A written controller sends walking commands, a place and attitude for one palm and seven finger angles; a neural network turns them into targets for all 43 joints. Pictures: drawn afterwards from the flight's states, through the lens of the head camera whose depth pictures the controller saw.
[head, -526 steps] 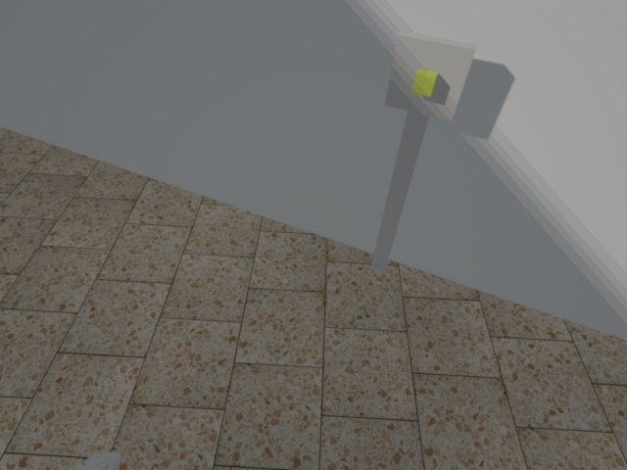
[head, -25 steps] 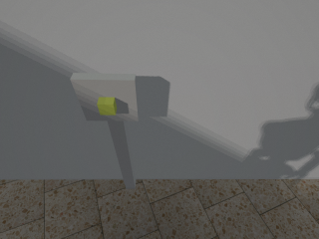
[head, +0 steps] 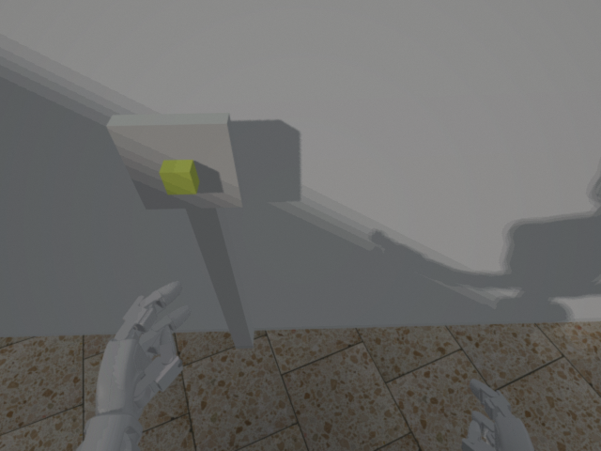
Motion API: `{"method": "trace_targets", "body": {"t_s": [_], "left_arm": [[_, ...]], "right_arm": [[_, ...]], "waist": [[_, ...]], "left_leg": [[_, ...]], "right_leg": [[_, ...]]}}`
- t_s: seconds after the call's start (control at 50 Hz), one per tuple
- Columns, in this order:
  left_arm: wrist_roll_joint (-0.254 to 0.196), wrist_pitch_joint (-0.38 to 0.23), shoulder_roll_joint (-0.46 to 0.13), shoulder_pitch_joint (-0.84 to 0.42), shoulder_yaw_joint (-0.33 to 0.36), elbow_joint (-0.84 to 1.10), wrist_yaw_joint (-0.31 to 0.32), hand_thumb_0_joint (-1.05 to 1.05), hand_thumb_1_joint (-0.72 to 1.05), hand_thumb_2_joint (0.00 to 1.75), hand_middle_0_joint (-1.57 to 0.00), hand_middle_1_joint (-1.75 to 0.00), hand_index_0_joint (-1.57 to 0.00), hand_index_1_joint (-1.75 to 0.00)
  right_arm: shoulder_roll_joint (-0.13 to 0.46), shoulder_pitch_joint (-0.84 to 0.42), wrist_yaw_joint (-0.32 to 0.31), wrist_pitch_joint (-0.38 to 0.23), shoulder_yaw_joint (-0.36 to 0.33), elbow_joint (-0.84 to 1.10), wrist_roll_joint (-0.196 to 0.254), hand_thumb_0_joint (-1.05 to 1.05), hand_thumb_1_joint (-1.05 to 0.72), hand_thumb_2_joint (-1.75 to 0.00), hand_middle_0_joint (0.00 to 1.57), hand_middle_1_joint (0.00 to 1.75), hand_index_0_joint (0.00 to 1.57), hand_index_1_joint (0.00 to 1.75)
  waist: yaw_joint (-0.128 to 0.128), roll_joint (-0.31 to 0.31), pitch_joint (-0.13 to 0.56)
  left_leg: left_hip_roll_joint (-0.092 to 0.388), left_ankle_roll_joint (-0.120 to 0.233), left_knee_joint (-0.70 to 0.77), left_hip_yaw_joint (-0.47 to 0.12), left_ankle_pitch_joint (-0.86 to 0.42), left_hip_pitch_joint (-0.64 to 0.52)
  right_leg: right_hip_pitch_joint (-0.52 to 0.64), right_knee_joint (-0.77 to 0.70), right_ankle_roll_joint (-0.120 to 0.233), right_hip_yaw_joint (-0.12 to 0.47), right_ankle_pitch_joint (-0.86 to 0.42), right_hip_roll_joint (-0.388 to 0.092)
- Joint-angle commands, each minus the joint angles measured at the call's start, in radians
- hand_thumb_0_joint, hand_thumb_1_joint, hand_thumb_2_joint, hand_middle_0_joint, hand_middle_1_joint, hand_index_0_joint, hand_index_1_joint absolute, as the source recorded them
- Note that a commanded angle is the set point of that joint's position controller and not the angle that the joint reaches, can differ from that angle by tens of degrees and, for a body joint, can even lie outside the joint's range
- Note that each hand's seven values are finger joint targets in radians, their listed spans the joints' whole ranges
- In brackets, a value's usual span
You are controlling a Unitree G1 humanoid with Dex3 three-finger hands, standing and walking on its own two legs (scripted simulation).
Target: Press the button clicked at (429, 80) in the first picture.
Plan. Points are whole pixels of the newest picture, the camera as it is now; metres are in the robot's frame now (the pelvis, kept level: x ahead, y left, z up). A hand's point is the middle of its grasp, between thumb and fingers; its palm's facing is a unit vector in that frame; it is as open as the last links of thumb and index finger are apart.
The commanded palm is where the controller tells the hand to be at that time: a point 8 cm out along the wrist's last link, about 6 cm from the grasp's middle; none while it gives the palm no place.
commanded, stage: raise the hand and make a fist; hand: left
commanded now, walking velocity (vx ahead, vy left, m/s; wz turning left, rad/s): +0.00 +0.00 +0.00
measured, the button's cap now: (180, 176) +0.52 +0.22 +0.08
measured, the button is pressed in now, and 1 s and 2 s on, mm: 0 0 0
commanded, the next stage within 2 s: aim a knuckle at the button in 1.72 s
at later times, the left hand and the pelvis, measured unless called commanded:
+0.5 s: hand (161, 396) +0.20 +0.18 +0.01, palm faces +0.02 -1.00 -0.03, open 3.3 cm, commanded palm +0.16 +0.24 +0.02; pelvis -0.03 -0.01 -0.03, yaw +1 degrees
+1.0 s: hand (116, 379) +0.20 +0.22 +0.04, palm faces +0.06 -1.00 -0.05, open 3.1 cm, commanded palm +0.18 +0.28 +0.05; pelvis -0.01 +0.03 -0.02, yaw +1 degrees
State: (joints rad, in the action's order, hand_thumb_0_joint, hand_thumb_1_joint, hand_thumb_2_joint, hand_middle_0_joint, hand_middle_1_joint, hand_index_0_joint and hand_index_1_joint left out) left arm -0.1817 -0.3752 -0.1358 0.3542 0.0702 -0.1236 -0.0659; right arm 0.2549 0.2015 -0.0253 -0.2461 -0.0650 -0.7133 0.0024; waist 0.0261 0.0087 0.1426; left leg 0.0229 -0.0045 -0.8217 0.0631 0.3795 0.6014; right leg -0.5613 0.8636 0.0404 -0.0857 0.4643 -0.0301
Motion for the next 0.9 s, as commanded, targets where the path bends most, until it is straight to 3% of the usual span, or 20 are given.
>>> {"method": "trace_targets", "body": {"t_s": [0.0, 0.04, 0.06, 0.1, 0.14, 0.16, 0.22, 0.26, 0.32, 0.36, 0.4, 0.46, 0.5, 0.56, 0.62, 0.66, 0.72, 0.88], "left_arm": [[-0.058, -0.23, -0.128, 0.263, 0.169, 0.039, -0.188, 0.0, 0.9, 0.9, -0.61, -0.75, -0.61, -0.75], [-0.053, -0.197, -0.148, 0.185, 0.158, 0.14, -0.175, 0.0, 0.9, 0.9, -0.67, -0.81, -0.67, -0.81], [-0.054, -0.178, -0.162, 0.136, 0.155, 0.193, -0.155, 0.0, 0.9, 0.9, -0.69, -0.84, -0.69, -0.84], [-0.051, -0.17, -0.154, 0.015, 0.127, 0.308, -0.114, 0.0, 0.9, 0.9, -0.75, -0.9, -0.75, -0.9], [-0.044, -0.205, -0.165, -0.065, 0.124, 0.406, -0.086, 0.0, 0.9, 0.9, -0.81, -0.96, -0.81, -0.96], [-0.045, -0.227, -0.173, -0.148, 0.098, 0.473, -0.09, 0.0, 0.9, 0.9, -0.83, -0.99, -0.83, -0.99], [-0.06, -0.241, -0.17, -0.141, 0.068, 0.423, -0.138, 0.0, 0.9, 0.9, -0.92, -1.08, -0.92, -1.08], [-0.081, -0.199, -0.174, -0.137, 0.057, 0.34, -0.189, 0.0, 0.9, 0.9, -0.97, -1.14, -0.97, -1.14], [-0.104, -0.091, -0.214, -0.077, 0.119, 0.252, -0.233, 0.0, 0.9, 0.9, -1.05, -1.23, -1.05, -1.23], [-0.122, -0.022, -0.23, -0.018, 0.176, 0.217, -0.23, 0.0, 0.9, 0.9, -1.11, -1.29, -1.11, -1.29], [-0.127, 0.002, -0.233, -0.003, 0.212, 0.266, -0.209, 0.0, 0.9, 0.9, -1.16, -1.35, -1.16, -1.35], [-0.125, -0.011, -0.21, 0.016, 0.212, 0.263, -0.169, 0.0, 0.9, 0.9, -1.24, -1.44, -1.24, -1.44], [-0.11, -0.051, -0.198, 0.026, 0.2, 0.287, -0.159, 0.0, 0.9, 0.9, -1.3, -1.5, -1.3, -1.5], [-0.104, -0.091, -0.183, 0.029, 0.168, 0.292, -0.154, 0.0, 0.9, 0.9, -1.3, -1.5, -1.3, -1.5], [-0.094, -0.115, -0.177, 0.024, 0.145, 0.338, -0.149, 0.0, 0.9, 0.9, -1.3, -1.5, -1.3, -1.5], [-0.093, -0.113, -0.186, 0.039, 0.151, 0.355, -0.139, 0.0, 0.9, 0.9, -1.3, -1.5, -1.3, -1.5], [-0.089, -0.104, -0.186, 0.052, 0.15, 0.403, -0.12, 0.0, 0.9, 0.9, -1.3, -1.5, -1.3, -1.5], [-0.072, -0.032, -0.185, 0.023, 0.134, 0.416, -0.118, 0.0, 0.9, 0.9, -1.3, -1.5, -1.3, -1.5]], "right_arm": [[0.102, -0.119, 0.029, -0.015, -0.047, 0.267, 0.007, 0.0, -0.9, -0.9, 0.2, 0.3, 0.2, 0.3], [0.091, -0.143, 0.02, 0.016, -0.036, 0.34, 0.015, 0.0, -0.9, -0.9, 0.2, 0.3, 0.2, 0.3], [0.086, -0.14, 0.014, 0.032, -0.032, 0.356, 0.017, 0.0, -0.9, -0.9, 0.2, 0.3, 0.2, 0.3], [0.076, -0.111, 0.001, 0.048, -0.024, 0.384, 0.02, 0.0, -0.9, -0.9, 0.2, 0.3, 0.2, 0.3], [0.068, -0.066, -0.013, 0.048, -0.016, 0.376, 0.018, 0.0, -0.9, -0.9, 0.2, 0.3, 0.2, 0.3], [0.07, -0.058, -0.02, 0.045, -0.006, 0.374, 0.015, 0.0, -0.9, -0.9, 0.2, 0.3, 0.2, 0.3], [0.078, -0.042, -0.04, 0.017, 0.011, 0.338, 0.019, 0.0, -0.9, -0.9, 0.2, 0.3, 0.2, 0.3], [0.087, -0.04, -0.048, 0.003, 0.024, 0.318, 0.025, 0.0, -0.9, -0.9, 0.2, 0.3, 0.2, 0.3], [0.096, -0.047, -0.055, -0.003, 0.029, 0.313, 0.035, 0.0, -0.9, -0.9, 0.2, 0.3, 0.2, 0.3], [0.087, -0.059, -0.056, 0.002, 0.028, 0.316, 0.036, 0.0, -0.9, -0.9, 0.2, 0.3, 0.2, 0.3], [0.08, -0.056, -0.054, 0.004, 0.023, 0.316, 0.034, 0.0, -0.9, -0.9, 0.2, 0.3, 0.2, 0.3], [0.071, -0.063, -0.05, 0.002, 0.022, 0.305, 0.023, 0.0, -0.9, -0.9, 0.2, 0.3, 0.2, 0.3], [0.075, -0.041, -0.044, -0.006, 0.014, 0.293, 0.019, 0.0, -0.9, -0.9, 0.2, 0.3, 0.2, 0.3], [0.087, -0.037, -0.038, -0.015, 0.009, 0.29, 0.017, 0.0, -0.9, -0.9, 0.2, 0.3, 0.2, 0.3], [0.099, -0.02, -0.036, -0.026, 0.007, 0.294, 0.018, 0.0, -0.9, -0.9, 0.2, 0.3, 0.2, 0.3], [0.104, -0.017, -0.037, -0.025, 0.005, 0.296, 0.017, 0.0, -0.9, -0.9, 0.2, 0.3, 0.2, 0.3], [0.106, -0.012, -0.035, -0.02, 0.006, 0.307, 0.018, 0.0, -0.9, -0.9, 0.2, 0.3, 0.2, 0.3], [0.11, -0.007, -0.033, 0.015, 0.024, 0.334, 0.021, 0.0, -0.9, -0.9, 0.2, 0.3, 0.2, 0.3]], "waist": [[-0.117, -0.085, 0.116], [-0.108, -0.04, 0.142], [-0.094, -0.054, 0.128], [-0.048, -0.008, 0.117], [-0.013, 0.023, 0.123], [0.019, -0.006, 0.119], [0.043, 0.026, 0.108], [0.051, 0.01, 0.08], [0.006, 0.002, 0.121], [-0.03, -0.047, 0.152], [-0.045, -0.03, 0.184], [-0.046, -0.081, 0.128], [-0.044, -0.048, 0.145], [-0.034, -0.039, 0.118], [-0.028, 0.03, 0.144], [-0.032, 0.02, 0.16], [-0.033, 0.059, 0.178], [-0.021, 0.067, 0.128]], "left_leg": [[-0.055, -0.007, -0.12, -0.013, -0.162, 0.159], [-0.062, 0.007, -0.149, 0.003, -0.102, 0.195], [-0.057, 0.011, -0.164, -0.006, -0.061, 0.215], [-0.045, 0.024, -0.194, -0.019, -0.004, 0.208], [-0.026, 0.032, -0.227, -0.036, -0.001, 0.195], [-0.018, 0.038, -0.247, -0.048, 0.011, 0.207], [-0.004, 0.039, -0.262, -0.065, 0.01, 0.202], [-0.001, 0.04, -0.256, -0.08, 0.015, 0.22], [-0.009, 0.038, -0.218, -0.083, 0.005, 0.222], [-0.012, 0.036, -0.182, -0.092, -0.031, 0.206], [-0.015, 0.033, -0.15, -0.086, -0.074, 0.167], [-0.012, 0.031, -0.111, -0.094, -0.098, 0.147], [-0.014, 0.03, -0.094, -0.087, -0.127, 0.115], [-0.013, 0.035, -0.074, -0.088, -0.126, 0.08], [-0.012, 0.036, -0.053, -0.085, -0.124, 0.02], [-0.009, 0.036, -0.039, -0.094, -0.14, -0.004], [-0.007, 0.031, -0.023, -0.097, -0.166, -0.045], [0.003, 0.021, 0.016, -0.123, -0.191, -0.086]], "right_leg": [[-0.004, 0.032, -0.023, 0.11, -0.321, -0.011], [-0.005, 0.008, -0.031, 0.176, -0.21, -0.021], [-0.025, -0.012, -0.037, 0.211, -0.133, -0.023], [-0.089, -0.049, -0.042, 0.244, -0.007, -0.023], [-0.119, -0.062, -0.043, 0.252, 0.031, -0.017], [-0.146, -0.067, -0.049, 0.26, 0.059, -0.013], [-0.17, -0.08, -0.05, 0.248, 0.055, -0.007], [-0.165, -0.092, -0.059, 0.249, 0.055, -0.005], [-0.075, -0.119, -0.068, 0.252, 0.046, -0.021], [-0.003, -0.12, -0.076, 0.242, -0.011, -0.024], [0.041, -0.115, -0.079, 0.221, -0.096, -0.031], [0.021, -0.102, -0.072, 0.172, -0.134, -0.014], [0.015, -0.081, -0.063, 0.146, -0.176, -0.006], [-0.041, -0.065, -0.043, 0.095, -0.137, 0.019], [-0.078, -0.042, -0.029, 0.048, -0.127, 0.032], [-0.072, -0.029, -0.023, 0.026, -0.147, 0.041], [-0.071, -0.02, -0.02, 0.008, -0.179, 0.044], [-0.065, -0.033, -0.016, -0.014, -0.201, 0.055]]}}
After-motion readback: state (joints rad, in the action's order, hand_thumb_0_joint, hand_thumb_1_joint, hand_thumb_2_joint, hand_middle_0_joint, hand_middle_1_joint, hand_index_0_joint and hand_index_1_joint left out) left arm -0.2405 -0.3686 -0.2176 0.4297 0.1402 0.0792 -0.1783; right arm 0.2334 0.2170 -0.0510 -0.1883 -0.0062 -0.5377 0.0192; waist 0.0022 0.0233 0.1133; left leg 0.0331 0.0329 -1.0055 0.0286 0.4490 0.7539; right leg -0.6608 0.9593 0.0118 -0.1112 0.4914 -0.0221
